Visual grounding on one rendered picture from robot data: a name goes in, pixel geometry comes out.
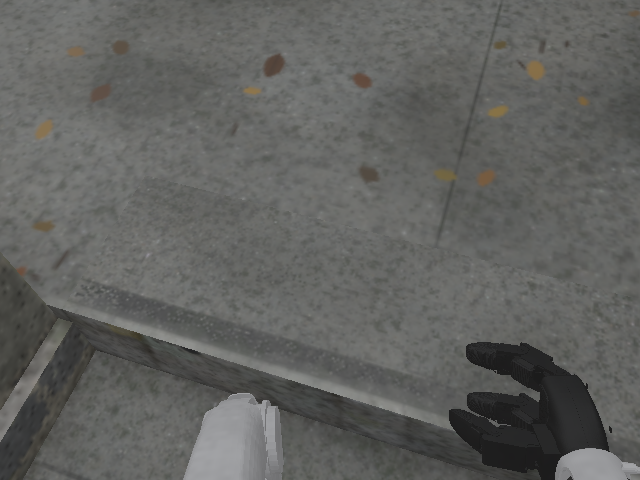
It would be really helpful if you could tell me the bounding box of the right robot forearm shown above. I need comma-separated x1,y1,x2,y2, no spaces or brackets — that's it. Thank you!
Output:
555,448,631,480

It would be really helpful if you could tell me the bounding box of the left robot thigh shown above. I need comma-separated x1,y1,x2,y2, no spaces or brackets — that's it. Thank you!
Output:
183,398,284,480

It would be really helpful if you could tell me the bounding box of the robot right hand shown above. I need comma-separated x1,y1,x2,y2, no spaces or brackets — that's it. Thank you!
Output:
449,342,612,480

